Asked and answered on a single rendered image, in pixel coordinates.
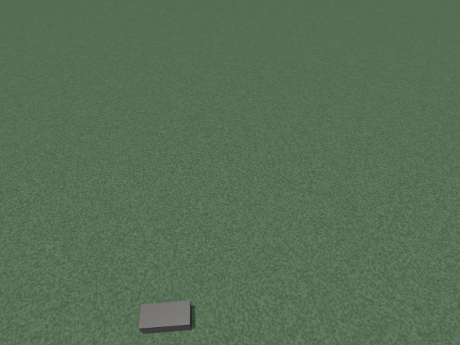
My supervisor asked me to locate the carton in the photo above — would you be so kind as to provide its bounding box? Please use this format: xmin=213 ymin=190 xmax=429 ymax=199
xmin=139 ymin=300 xmax=192 ymax=334

